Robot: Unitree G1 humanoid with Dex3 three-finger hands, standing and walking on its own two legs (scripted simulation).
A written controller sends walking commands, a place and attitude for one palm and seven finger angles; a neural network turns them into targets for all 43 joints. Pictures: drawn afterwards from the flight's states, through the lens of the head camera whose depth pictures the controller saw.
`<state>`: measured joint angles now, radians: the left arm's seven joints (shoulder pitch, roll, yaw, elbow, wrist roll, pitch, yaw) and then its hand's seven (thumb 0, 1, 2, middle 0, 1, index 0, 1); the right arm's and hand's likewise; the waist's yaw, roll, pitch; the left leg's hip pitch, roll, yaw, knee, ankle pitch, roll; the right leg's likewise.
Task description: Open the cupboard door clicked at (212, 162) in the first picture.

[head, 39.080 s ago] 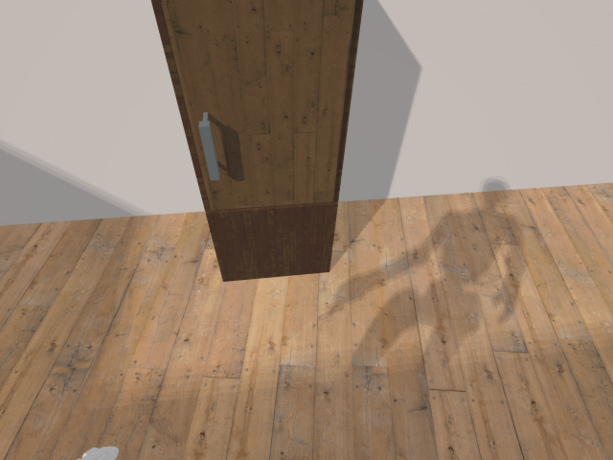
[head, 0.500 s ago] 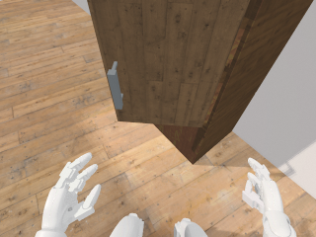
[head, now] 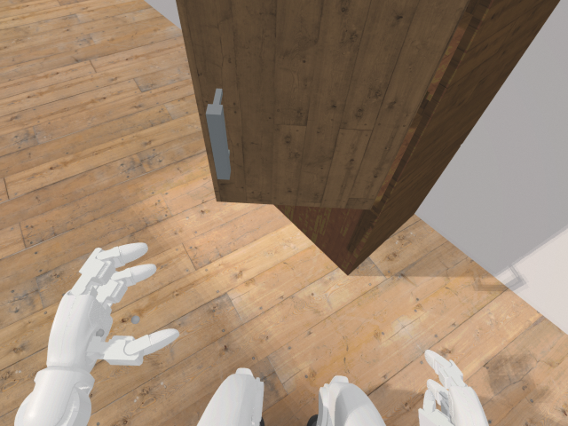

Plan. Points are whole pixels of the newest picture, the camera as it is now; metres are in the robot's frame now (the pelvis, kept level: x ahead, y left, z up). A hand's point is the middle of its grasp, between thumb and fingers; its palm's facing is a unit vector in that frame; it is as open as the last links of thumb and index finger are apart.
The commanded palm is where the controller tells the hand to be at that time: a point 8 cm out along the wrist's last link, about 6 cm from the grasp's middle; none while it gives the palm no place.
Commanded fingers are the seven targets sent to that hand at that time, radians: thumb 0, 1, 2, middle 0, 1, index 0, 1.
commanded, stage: raise the hand with hooked fingers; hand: left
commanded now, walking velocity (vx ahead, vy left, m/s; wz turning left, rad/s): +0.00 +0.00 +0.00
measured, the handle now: (221, 136) +0.58 +0.15 +0.01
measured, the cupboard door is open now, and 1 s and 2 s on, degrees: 46 46 46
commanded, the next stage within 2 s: move the hooked fingers beside the handle in 1.16 s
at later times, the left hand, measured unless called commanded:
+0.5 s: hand (100, 287) +0.28 +0.26 +0.03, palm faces +0.04 -1.00 -0.07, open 13.9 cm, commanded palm +0.26 +0.31 +0.03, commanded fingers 0.00 -0.50 0.30 -0.30 -1.20 -0.30 -1.20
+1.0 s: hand (103, 270) +0.30 +0.26 +0.03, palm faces +0.03 -1.00 -0.06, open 14.0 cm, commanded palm +0.28 +0.31 +0.04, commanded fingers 0.00 -0.50 0.30 -0.30 -1.20 -0.30 -1.20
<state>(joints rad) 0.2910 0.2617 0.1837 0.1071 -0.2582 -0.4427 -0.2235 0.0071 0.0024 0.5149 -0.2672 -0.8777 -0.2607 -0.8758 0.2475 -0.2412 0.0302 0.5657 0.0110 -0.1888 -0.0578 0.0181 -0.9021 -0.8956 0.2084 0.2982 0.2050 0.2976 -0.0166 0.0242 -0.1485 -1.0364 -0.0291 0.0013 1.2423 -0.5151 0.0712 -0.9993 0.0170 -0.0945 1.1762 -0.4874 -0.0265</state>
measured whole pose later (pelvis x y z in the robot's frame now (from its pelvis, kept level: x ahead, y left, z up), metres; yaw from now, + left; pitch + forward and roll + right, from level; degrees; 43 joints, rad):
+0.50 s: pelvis +0.01 +0.00 +0.00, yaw +0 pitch +19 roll -4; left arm 0.11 0.36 0.34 0.28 -0.32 -0.41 -0.40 -0.01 -0.48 0.31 -0.30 -1.18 -0.30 -1.18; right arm 0.20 -0.25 0.05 0.55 0.02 -0.19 -0.06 0.01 -0.90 -0.90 0.21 0.30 0.20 0.30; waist 0.00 0.02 -0.15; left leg -1.04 -0.03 -0.02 1.24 -0.53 0.07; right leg -0.99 0.02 -0.11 1.15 -0.50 -0.03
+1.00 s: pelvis +0.02 -0.01 +0.00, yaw +0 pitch +20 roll -4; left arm 0.03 0.40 0.43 0.39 -0.36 -0.42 -0.48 -0.01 -0.50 0.30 -0.30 -1.20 -0.30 -1.20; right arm 0.25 -0.28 0.02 0.56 0.03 -0.19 -0.05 0.02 -0.90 -0.90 0.21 0.30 0.20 0.30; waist -0.03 0.01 -0.14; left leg -1.06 -0.01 -0.01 1.24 -0.53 0.06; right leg -1.02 0.03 -0.10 1.16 -0.50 -0.04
